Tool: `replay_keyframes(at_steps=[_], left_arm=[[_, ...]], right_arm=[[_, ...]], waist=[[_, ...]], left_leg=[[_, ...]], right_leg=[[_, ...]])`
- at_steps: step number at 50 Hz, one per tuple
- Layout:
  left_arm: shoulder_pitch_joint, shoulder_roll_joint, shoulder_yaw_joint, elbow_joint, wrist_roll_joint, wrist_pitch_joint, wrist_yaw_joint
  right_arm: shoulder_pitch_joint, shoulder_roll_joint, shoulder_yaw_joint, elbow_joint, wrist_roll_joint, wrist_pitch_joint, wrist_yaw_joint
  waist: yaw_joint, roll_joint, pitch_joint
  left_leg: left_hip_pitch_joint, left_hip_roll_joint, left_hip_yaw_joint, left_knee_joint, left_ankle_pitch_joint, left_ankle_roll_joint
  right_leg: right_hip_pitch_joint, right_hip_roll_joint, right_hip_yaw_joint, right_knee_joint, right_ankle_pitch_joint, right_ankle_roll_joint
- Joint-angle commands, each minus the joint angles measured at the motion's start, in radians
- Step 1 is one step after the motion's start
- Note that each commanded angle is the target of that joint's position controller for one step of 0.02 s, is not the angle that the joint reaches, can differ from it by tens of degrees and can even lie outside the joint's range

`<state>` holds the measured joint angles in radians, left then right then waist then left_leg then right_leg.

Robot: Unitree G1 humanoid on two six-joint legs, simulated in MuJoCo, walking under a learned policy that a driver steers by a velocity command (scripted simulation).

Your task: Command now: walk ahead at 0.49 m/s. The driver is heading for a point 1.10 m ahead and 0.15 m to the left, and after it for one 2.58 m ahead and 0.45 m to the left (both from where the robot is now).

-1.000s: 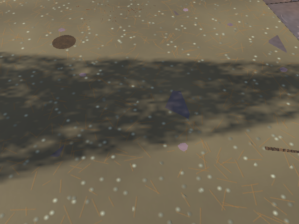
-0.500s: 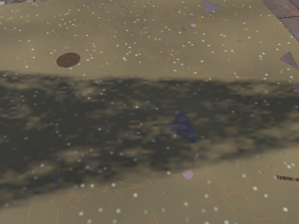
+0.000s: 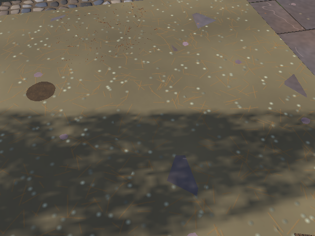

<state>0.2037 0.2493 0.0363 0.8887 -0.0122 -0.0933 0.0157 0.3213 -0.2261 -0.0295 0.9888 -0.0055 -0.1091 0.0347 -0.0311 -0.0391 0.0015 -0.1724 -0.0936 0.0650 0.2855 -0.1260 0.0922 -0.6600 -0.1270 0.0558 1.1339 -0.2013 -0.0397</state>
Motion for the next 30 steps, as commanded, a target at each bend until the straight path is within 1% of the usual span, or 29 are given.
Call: replay_keyframes(at_steps=[1,3,5,8,10,11,12,13,14,15,16,17,18,19,20,21,22,23,24,26,28,30], left_arm=[[0.033,0.044,0.013,-0.043,0.012,0.004,0.006],[-0.053,0.035,0.009,-0.067,0.009,-0.003,0.001],[-0.129,0.028,0.006,-0.084,0.003,-0.007,-0.006],[-0.216,0.033,0.002,-0.113,-0.008,-0.01,-0.023],[-0.249,0.044,0.003,-0.134,-0.01,-0.017,-0.036],[-0.246,0.054,0.006,-0.14,-0.01,-0.021,-0.042],[-0.221,0.067,0.01,-0.138,-0.01,-0.026,-0.046],[-0.161,0.087,0.021,-0.125,-0.009,-0.03,-0.047],[-0.022,0.125,0.044,-0.083,-0.007,-0.032,-0.044],[0.185,0.203,0.071,-0.034,0.0,-0.034,-0.036],[0.297,0.304,0.096,-0.01,0.015,-0.024,-0.036],[0.299,0.214,0.072,-0.011,0.012,-0.024,-0.037],[0.209,0.155,0.052,-0.028,0.009,-0.027,-0.036],[0.115,0.118,0.039,-0.05,0.01,-0.027,-0.036],[0.052,0.089,0.031,-0.055,0.012,-0.03,-0.041],[0.02,0.06,0.022,-0.052,0.017,-0.036,-0.044],[0.018,0.054,0.022,-0.04,0.022,-0.039,-0.046],[0.034,0.06,0.025,-0.026,0.025,-0.042,-0.045],[0.047,0.072,0.029,-0.013,0.028,-0.044,-0.041],[0.069,0.093,0.037,0.003,0.033,-0.044,-0.03],[0.079,0.097,0.037,0.012,0.034,-0.04,-0.018],[0.079,0.105,0.037,0.014,0.032,-0.036,-0.008]], right_arm=[[-0.041,-0.133,-0.021,-0.055,0.002,-0.017,-0.02],[0.0,-0.145,-0.023,-0.049,0.009,-0.009,-0.03],[0.039,-0.161,-0.026,-0.038,0.018,-0.004,-0.034],[0.094,-0.169,-0.029,-0.016,0.026,0.007,-0.035],[0.111,-0.17,-0.032,-0.005,0.027,0.017,-0.036],[0.11,-0.176,-0.035,-0.003,0.027,0.022,-0.038],[0.101,-0.183,-0.038,-0.003,0.027,0.028,-0.039],[0.08,-0.189,-0.039,-0.008,0.026,0.033,-0.039],[0.064,-0.174,-0.033,-0.014,0.021,0.039,-0.039],[0.055,-0.133,-0.015,-0.039,0.005,0.038,-0.038],[0.157,-0.016,0.02,-0.053,0.006,0.015,-0.031],[0.154,-0.069,0.01,-0.034,0.028,-0.011,-0.026],[0.074,-0.15,-0.012,-0.057,0.055,-0.023,-0.023],[0.012,-0.158,-0.016,-0.072,0.058,-0.022,-0.028],[-0.02,-0.142,-0.021,-0.077,0.046,-0.012,-0.036],[-0.009,-0.132,-0.029,-0.073,0.039,0.006,-0.041],[0.015,-0.106,-0.028,-0.065,0.038,0.023,-0.04],[0.032,-0.082,-0.027,-0.059,0.039,0.035,-0.04],[0.028,-0.075,-0.029,-0.064,0.04,0.043,-0.04],[-0.02,-0.077,-0.036,-0.087,0.036,0.05,-0.042],[-0.075,-0.075,-0.04,-0.111,0.031,0.049,-0.038],[-0.128,-0.068,-0.04,-0.132,0.028,0.046,-0.029]], waist=[[0.047,0.075,0.054],[0.017,0.073,0.053],[-0.012,0.077,0.054],[-0.046,0.087,0.073],[-0.047,0.092,0.081],[-0.038,0.097,0.078],[-0.018,0.106,0.065],[0.022,0.116,0.033],[0.09,0.105,-0.047],[0.166,0.035,-0.198],[0.138,-0.221,-0.323],[0.15,-0.214,-0.371],[0.134,-0.142,-0.224],[0.102,-0.065,-0.15],[0.074,-0.019,-0.083],[0.041,-0.034,-0.053],[0.026,-0.051,-0.036],[0.017,-0.046,-0.026],[0.012,-0.037,-0.01],[0.016,-0.018,0.011],[0.024,-0.014,0.026],[0.035,-0.016,0.04]], left_leg=[[-0.105,0.28,-0.207,-0.203,0.073,0.171],[-0.059,0.269,-0.18,-0.195,0.091,0.146],[-0.02,0.264,-0.158,-0.185,0.085,0.127],[0.072,0.295,-0.165,-0.151,0.058,0.121],[0.145,0.328,-0.179,-0.111,0.059,0.112],[0.171,0.343,-0.188,-0.087,0.073,0.105],[0.187,0.351,-0.193,-0.054,0.117,0.096],[0.187,0.341,-0.18,0.015,0.244,0.081],[0.163,0.289,-0.137,0.179,0.402,0.058],[0.002,0.227,-0.077,0.471,0.327,0.02],[-0.423,0.049,-0.016,0.859,-0.103,-0.057],[-0.556,0.049,-0.18,1.03,-0.411,-0.044],[-0.628,0.102,-0.208,1.078,-0.353,-0.021],[-0.595,0.159,-0.183,1.043,-0.258,-0.016],[-0.558,0.191,-0.175,0.972,-0.188,-0.021],[-0.502,0.219,-0.182,0.917,-0.143,-0.023],[-0.458,0.22,-0.18,0.898,-0.113,-0.027],[-0.449,0.217,-0.179,0.892,-0.093,-0.031],[-0.469,0.214,-0.186,0.88,-0.064,-0.035],[-0.539,0.208,-0.208,0.821,0.013,-0.043],[-0.579,0.197,-0.213,0.723,0.101,-0.051],[-0.568,0.191,-0.185,0.604,0.19,-0.051]], right_leg=[[-0.02,-0.042,0.002,-0.146,0.161,0.027],[-0.017,-0.024,-0.014,-0.307,0.257,0.029],[0.016,0.005,-0.038,-0.432,0.306,0.035],[0.017,0.025,-0.047,-0.531,0.28,0.034],[0.01,0.033,-0.042,-0.58,0.214,0.014],[0.027,0.039,-0.044,-0.601,0.173,0.0],[0.072,0.051,-0.052,-0.621,0.134,-0.015],[0.167,0.077,-0.076,-0.642,0.108,-0.032],[0.347,0.109,-0.099,-0.661,0.103,-0.058],[0.65,-0.01,0.033,-0.638,0.123,-0.121],[1.022,-0.242,0.481,-0.722,-0.023,-0.273],[1.045,-0.289,0.683,-0.832,-0.092,-0.292],[0.919,-0.266,0.526,-0.834,-0.07,-0.237],[0.775,-0.225,0.368,-0.855,0.006,-0.2],[0.653,-0.183,0.268,-0.899,0.058,-0.176],[0.579,-0.144,0.181,-0.935,0.098,-0.151],[0.528,-0.126,0.128,-0.961,0.135,-0.144],[0.506,-0.117,0.081,-0.976,0.195,-0.147],[0.501,-0.113,0.037,-0.985,0.248,-0.149],[0.522,-0.116,-0.019,-0.996,0.313,-0.149],[0.545,-0.113,-0.069,-1.005,0.331,-0.139],[0.553,-0.1,-0.123,-1.017,0.32,-0.121]])
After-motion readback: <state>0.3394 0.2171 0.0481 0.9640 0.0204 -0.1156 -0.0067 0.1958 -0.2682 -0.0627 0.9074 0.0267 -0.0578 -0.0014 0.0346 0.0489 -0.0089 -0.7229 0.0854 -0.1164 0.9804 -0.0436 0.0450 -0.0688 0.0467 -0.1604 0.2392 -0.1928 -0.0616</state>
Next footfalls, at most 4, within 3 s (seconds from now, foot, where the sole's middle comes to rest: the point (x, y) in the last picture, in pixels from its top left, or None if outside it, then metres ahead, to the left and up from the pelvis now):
0.30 right None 0.34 -0.17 -0.78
0.88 left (137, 216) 0.61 0.10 -0.78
1.38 right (150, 151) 0.96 0.04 -0.78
1.88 left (102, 124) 1.14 0.30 -0.78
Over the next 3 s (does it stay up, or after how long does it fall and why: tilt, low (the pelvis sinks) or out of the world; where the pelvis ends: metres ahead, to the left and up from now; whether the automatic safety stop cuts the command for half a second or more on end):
stays up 1.57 0.23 -0.02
